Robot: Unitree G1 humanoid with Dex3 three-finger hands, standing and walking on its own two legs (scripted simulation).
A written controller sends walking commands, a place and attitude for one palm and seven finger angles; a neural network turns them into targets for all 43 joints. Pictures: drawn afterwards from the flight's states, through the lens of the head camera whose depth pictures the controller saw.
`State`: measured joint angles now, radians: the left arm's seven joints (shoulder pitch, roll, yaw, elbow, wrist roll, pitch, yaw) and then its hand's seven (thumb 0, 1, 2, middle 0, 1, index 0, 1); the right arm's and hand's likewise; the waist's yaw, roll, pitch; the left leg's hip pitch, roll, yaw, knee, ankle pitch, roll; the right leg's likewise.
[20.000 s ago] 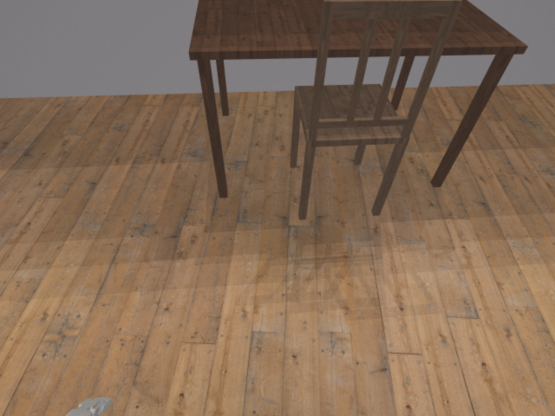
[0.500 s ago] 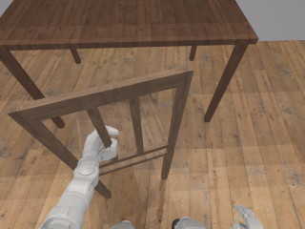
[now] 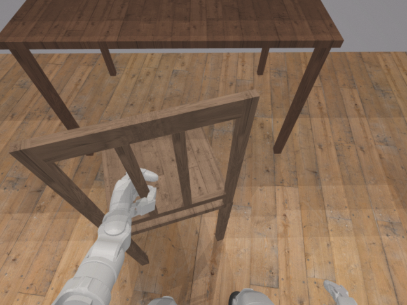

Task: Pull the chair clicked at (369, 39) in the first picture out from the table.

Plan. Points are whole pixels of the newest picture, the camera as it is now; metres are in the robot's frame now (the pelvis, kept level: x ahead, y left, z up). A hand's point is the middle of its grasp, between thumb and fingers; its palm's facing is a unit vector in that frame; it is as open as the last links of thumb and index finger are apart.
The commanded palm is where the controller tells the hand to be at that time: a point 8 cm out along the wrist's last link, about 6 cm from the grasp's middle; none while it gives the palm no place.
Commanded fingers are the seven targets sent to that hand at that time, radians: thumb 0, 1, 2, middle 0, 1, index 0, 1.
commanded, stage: step backward, pulling the chair out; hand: left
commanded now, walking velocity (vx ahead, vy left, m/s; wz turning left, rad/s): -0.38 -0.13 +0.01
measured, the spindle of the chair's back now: (141, 186) +0.36 +0.14 -0.04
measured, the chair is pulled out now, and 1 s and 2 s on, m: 0.39 0.54 0.56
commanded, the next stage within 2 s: none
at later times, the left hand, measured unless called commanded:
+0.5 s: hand (147, 239) +0.25 +0.12 -0.05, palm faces -0.01 -0.98 -0.18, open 5.6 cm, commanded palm +0.22 +0.17 -0.05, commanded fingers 0.00 0.90 0.90 -0.50 -1.45 -0.50 -1.45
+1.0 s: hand (142, 276) +0.18 +0.12 -0.05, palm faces +0.02 -0.98 -0.19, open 5.6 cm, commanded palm +0.15 +0.17 -0.05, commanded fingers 0.00 0.90 0.90 -0.50 -1.45 -0.50 -1.45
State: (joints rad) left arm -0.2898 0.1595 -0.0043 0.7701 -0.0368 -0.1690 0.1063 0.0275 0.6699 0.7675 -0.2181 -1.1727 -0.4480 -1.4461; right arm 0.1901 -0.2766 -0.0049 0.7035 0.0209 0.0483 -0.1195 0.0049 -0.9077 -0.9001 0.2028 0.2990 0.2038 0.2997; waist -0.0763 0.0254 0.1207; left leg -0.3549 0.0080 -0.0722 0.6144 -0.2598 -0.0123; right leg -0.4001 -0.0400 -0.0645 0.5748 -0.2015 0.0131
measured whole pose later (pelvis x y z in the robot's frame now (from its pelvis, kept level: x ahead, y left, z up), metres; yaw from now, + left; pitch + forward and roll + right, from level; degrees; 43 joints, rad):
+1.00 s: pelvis -0.15 -0.02 +0.00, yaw +1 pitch +0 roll -2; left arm -0.34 0.17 -0.02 0.82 -0.04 -0.17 0.09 0.03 0.67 0.78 -0.21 -1.18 -0.44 -1.45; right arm 0.19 -0.21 0.02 0.69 0.02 0.05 -0.09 0.00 -0.91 -0.90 0.20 0.30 0.20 0.30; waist -0.02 0.04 0.14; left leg -0.38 0.06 -0.06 0.64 -0.27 -0.05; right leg -0.37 -0.02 -0.05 0.56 -0.20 0.02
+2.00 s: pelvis -0.16 -0.02 +0.00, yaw +1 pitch -1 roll +0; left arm -0.34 0.16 0.00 0.89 -0.04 -0.16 0.09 0.04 0.65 0.80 -0.21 -1.19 -0.49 -1.45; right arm 0.18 -0.24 0.01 0.68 0.04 0.07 -0.11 0.00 -0.91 -0.90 0.20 0.30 0.20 0.30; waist -0.03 0.01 0.11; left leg -0.35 0.04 -0.03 0.61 -0.26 -0.04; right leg -0.38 -0.06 -0.05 0.58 -0.19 0.02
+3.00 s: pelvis -0.16 -0.01 +0.00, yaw +1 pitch -1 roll +0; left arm -0.33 0.16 -0.03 0.86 -0.03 -0.15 0.09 0.04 0.64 0.80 -0.21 -1.23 -0.50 -1.45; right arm 0.19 -0.25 0.01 0.69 0.04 0.09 -0.12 0.00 -0.91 -0.90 0.20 0.30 0.20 0.30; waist -0.02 0.01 0.11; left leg -0.34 0.02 -0.03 0.61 -0.26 -0.03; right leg -0.37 -0.07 -0.04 0.58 -0.20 0.03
